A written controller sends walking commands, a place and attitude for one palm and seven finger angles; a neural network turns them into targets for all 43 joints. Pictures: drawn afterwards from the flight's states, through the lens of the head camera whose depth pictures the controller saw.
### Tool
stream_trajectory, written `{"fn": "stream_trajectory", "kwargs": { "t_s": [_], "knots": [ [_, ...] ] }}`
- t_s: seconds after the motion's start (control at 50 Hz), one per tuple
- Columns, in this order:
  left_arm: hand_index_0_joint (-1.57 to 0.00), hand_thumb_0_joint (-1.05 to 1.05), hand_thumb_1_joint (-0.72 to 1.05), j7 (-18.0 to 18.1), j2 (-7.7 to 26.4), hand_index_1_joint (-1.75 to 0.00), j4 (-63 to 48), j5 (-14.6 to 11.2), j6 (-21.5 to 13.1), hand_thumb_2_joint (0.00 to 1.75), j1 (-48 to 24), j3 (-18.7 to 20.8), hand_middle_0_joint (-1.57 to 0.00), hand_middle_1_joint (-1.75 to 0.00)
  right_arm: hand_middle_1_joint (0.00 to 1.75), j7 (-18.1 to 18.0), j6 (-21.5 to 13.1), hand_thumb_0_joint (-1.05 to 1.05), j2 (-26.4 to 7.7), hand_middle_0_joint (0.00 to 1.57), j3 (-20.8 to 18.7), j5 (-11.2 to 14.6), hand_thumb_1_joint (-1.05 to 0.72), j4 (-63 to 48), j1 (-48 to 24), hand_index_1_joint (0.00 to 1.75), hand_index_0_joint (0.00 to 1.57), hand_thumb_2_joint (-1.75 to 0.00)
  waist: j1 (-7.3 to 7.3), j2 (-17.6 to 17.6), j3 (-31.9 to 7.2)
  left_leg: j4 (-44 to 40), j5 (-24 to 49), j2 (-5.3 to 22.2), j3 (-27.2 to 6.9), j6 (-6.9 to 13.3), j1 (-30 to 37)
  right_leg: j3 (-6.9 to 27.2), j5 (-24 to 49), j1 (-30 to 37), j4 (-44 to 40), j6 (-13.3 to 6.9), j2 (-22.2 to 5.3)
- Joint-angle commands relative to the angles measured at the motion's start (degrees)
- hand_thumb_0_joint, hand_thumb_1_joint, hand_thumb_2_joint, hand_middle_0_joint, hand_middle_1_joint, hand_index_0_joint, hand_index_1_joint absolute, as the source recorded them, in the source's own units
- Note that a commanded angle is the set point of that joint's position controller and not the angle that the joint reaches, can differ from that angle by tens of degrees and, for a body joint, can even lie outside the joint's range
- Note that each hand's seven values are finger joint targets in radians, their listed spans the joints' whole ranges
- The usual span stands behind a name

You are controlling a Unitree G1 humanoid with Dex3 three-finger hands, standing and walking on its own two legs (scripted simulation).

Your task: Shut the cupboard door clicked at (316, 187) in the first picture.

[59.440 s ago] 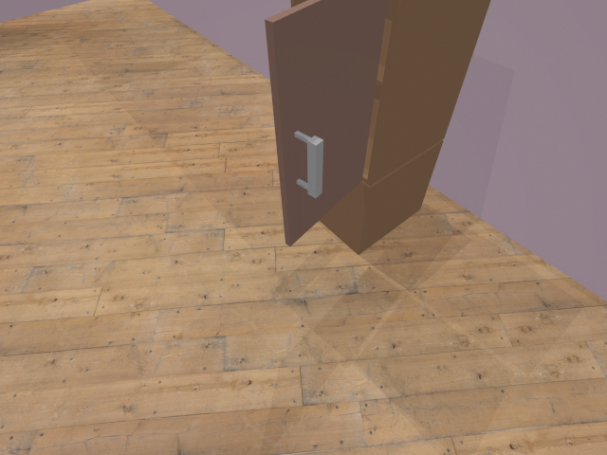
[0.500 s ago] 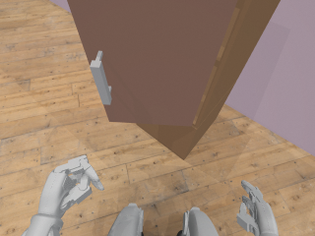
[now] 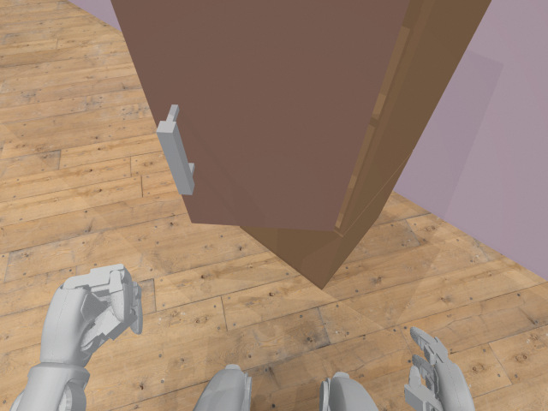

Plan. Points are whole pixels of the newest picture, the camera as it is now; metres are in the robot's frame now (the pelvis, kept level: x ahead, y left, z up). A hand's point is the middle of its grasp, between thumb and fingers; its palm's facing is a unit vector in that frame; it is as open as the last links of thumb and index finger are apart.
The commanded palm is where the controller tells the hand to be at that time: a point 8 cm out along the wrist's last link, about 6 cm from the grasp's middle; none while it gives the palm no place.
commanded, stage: raise the hand and make a fist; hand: left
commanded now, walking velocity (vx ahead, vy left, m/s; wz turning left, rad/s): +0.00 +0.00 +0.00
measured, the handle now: (180, 152) +0.51 +0.20 +0.05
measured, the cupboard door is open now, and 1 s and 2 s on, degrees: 37 37 37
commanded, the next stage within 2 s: bring the fist close to the handle in 0.32 s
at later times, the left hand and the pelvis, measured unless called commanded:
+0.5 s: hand (155, 322) +0.22 +0.17 +0.05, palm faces -0.03 -1.00 -0.04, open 3.1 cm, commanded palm +0.22 +0.22 +0.05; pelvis +0.00 -0.01 +0.00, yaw +0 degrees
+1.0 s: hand (182, 252) +0.32 +0.15 +0.05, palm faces -0.03 -1.00 -0.05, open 3.1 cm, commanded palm +0.31 +0.21 +0.05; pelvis +0.00 -0.01 +0.00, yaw +0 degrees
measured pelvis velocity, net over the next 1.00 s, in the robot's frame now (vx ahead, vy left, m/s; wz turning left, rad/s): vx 0.00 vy -0.01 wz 0.00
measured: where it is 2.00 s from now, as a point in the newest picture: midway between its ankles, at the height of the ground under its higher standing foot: outside the picture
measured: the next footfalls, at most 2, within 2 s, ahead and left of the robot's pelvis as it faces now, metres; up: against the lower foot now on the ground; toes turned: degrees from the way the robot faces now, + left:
none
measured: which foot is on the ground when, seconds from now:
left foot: down 0.00-1.00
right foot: down 0.00-1.00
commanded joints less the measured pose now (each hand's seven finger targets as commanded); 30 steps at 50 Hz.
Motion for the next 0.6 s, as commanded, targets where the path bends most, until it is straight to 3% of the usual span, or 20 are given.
{"fn": "stream_trajectory", "kwargs": {
  "t_s": [0.0,0.04,0.14,0.2,0.28,0.34,0.4,0.44,0.52,0.58],
  "knots": [
    [-1.3,0.0,0.9,-2.9,5.1,-1.5,-5.83,-0.43,-0.25,0.9,0.03,0.72,-1.3,-1.5,0.3,-1.02,-2.8,0.0,-8.43,0.2,-3.85,1.05,-0.9,-9.16,-1.76,0.3,0.2,-0.9,-0.99,-3.36,-10.76,-11.8,11.93,-1.66,-2.15,-0.39,5.23,4.14,8.03,11.37,-10.77,-0.55,2.83],
    [-1.3,0.0,0.9,-2.91,7.48,-1.5,-8.28,-0.93,-0.85,0.9,-1.88,2.88,-1.3,-1.5,0.3,-1.34,-3.0,0.0,-8.24,0.2,-3.78,1.0,-0.9,-9.3,-1.99,0.3,0.2,-0.9,-0.42,-2.55,-11.99,-11.2,12.42,-1.76,-1.84,-0.22,4.97,5.11,7.64,12.77,-10.86,-0.78,2.74],
    [-1.3,0.0,0.9,0.46,9.01,-1.5,-14.33,-1.74,-5.86,0.9,-2.77,6.3,-1.3,-1.5,0.3,-1.37,-3.53,0.0,-6.91,0.2,-3.47,0.2,-0.9,-8.89,-2.47,0.3,0.2,-0.9,1.35,1.7,-15.38,-10.78,15.62,-1.81,-1.5,-0.47,6.74,4.97,11.06,13.69,-8.65,-1.14,2.92],
    [-1.3,0.0,0.9,1.04,5.39,-1.5,-9.93,-0.92,-6.26,0.9,-0.09,3.3,-1.3,-1.5,0.3,-0.8,-3.16,0.0,-6.88,0.2,-3.65,0.22,-0.9,-8.2,-2.31,0.3,0.2,-0.9,0.12,0.35,-12.54,-10.69,13.67,-1.7,-1.27,-0.61,6.03,4.77,9.47,11.61,-9.18,-0.74,2.76],
    [-1.3,0.0,0.9,-1.17,4.1,-1.5,-5.75,-0.11,-2.85,0.9,0.78,0.1,-1.3,-1.5,0.3,-0.73,-2.29,0.0,-7.79,0.2,-3.87,0.81,-0.9,-8.81,-2.14,0.3,0.2,-0.9,-1.08,-1.62,-9.89,-10.85,10.59,-1.78,-1.05,-0.26,4.06,5.78,6.03,11.15,-11.34,-0.35,2.42],
    [-1.3,0.0,0.9,-2.25,6.79,-1.5,-7.86,-0.39,-1.67,0.9,-1.15,1.73,-1.3,-1.5,0.3,-1.17,-2.22,0.0,-8.01,0.2,-3.79,1.06,-0.9,-9.47,-1.97,0.3,0.2,-0.9,-0.93,-2.17,-11.16,-10.66,11.06,-1.78,-1.21,0.06,4.13,6.5,5.76,12.82,-11.88,-0.5,2.49],
    [-1.3,0.0,0.9,-1.24,7.79,-1.5,-12.18,-1.16,-3.58,0.9,-3.09,3.91,-1.3,-1.5,0.3,-1.51,-2.61,0.0,-7.23,0.2,-3.62,0.8,-0.9,-9.65,-2.27,0.3,0.2,-0.9,-0.01,-1.47,-13.85,-10.26,12.84,-1.7,-1.1,-0.08,5.31,6.74,8.12,14.2,-10.99,-0.46,2.38],
    [-1.3,0.0,0.9,0.27,8.08,-1.5,-13.5,-1.06,-5.46,0.9,-8.01,3.77,-1.3,-1.5,0.3,-1.63,-2.91,0.0,-7.22,0.2,-3.16,0.35,-0.9,-8.85,-2.14,0.3,0.2,-0.9,-0.88,0.29,-13.07,-9.54,12.66,-1.65,-1.44,-0.02,5.27,6.05,7.77,11.79,-9.9,-0.7,2.83],
    [-1.3,0.0,0.9,1.28,4.15,-1.5,-6.74,0.7,-6.21,0.9,-13.16,-0.27,-1.3,-1.5,0.3,-1.24,-3.45,0.0,-7.78,0.2,-3.01,0.04,-0.9,-6.95,-1.71,0.3,0.2,-0.9,-2.66,0.25,-10.3,-9.4,9.38,-1.48,-2.16,-0.26,4.93,4.57,4.85,6.24,-9.04,-0.68,2.95],
    [-1.3,0.0,0.9,0.07,4.47,-1.5,-2.99,1.09,-3.32,0.9,-12.52,-0.86,-1.3,-1.5,0.3,-1.05,-3.06,0.0,-8.45,0.2,-3.35,0.48,-0.9,-7.02,-1.06,0.3,0.2,-0.9,-1.93,-1.32,-13.12,-9.82,10.19,-1.57,-1.71,-0.03,4.75,5.28,6.1,9.43,-9.91,-0.51,2.62]
  ]
}}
